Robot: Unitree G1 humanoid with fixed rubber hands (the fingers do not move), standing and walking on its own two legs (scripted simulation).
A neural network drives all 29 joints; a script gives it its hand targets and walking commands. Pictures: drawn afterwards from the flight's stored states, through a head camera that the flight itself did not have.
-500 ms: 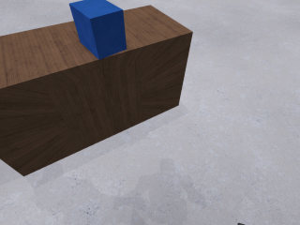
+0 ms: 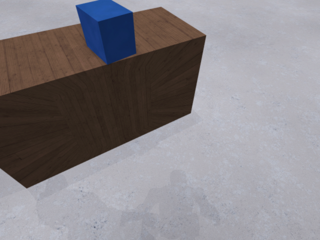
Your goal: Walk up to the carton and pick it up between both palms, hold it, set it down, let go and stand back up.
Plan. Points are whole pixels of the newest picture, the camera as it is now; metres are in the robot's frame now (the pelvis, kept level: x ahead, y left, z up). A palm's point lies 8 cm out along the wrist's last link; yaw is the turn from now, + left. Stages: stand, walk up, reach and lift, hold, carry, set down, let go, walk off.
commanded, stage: stand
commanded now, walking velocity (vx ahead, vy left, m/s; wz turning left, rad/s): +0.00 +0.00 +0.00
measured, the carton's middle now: (107, 30) +1.04 +0.26 +0.03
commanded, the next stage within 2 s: walk up in 0.42 s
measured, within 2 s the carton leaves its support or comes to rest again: neither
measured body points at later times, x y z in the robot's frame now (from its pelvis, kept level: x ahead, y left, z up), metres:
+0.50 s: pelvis +0.00 +0.00 +0.00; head +0.01 +0.00 +0.45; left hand +0.08 +0.28 -0.14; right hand +0.09 -0.27 -0.14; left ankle +0.01 +0.11 -0.75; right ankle +0.01 -0.13 -0.75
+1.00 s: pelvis +0.06 +0.01 -0.03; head +0.08 +0.03 +0.41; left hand +0.03 +0.33 -0.15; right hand +0.21 -0.29 -0.13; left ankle +0.11 +0.11 -0.75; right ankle +0.02 -0.13 -0.73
